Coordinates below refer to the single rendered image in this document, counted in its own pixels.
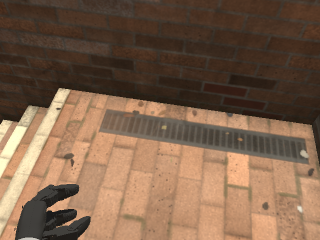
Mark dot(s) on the stairs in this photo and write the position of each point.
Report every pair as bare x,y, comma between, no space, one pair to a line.
15,138

